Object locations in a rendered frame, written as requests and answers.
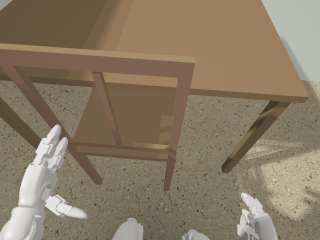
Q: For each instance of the robot left forearm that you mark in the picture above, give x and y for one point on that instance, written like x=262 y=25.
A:
x=26 y=223

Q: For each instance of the left robot thigh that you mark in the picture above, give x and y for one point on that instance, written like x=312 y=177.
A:
x=129 y=230

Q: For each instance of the chair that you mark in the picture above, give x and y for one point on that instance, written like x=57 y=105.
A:
x=116 y=123

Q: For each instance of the robot left hand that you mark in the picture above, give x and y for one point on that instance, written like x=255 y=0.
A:
x=42 y=172

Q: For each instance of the robot right hand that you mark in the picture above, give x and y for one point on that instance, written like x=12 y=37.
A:
x=260 y=224

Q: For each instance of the robot left shin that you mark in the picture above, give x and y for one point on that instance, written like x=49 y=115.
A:
x=131 y=220

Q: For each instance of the table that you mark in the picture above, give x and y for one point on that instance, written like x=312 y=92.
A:
x=238 y=52

